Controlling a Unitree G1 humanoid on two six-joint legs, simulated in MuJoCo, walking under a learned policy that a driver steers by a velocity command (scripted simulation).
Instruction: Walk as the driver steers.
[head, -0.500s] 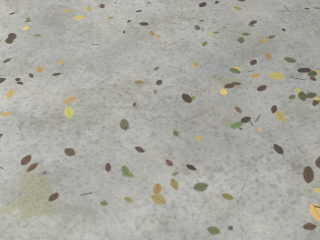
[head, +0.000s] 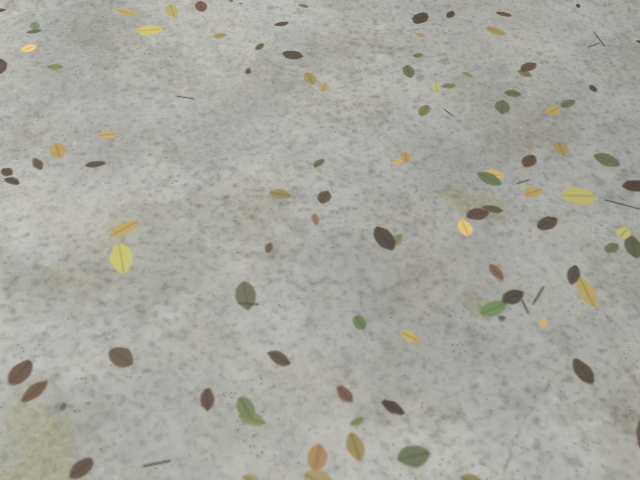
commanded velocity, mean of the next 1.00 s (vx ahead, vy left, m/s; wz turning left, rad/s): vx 0.03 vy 0.00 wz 0.01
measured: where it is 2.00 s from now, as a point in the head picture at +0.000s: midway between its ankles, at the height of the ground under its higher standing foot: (351, 445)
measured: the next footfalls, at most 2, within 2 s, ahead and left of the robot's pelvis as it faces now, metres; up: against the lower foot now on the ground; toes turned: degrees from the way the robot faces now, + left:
right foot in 0.14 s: +0.11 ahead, -0.15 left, +0.00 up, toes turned +0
left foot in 1.70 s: +0.50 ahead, +0.09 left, +0.00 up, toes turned +2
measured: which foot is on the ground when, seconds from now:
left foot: down 0.00-1.00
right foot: up 0.00-0.12, down 0.14-1.00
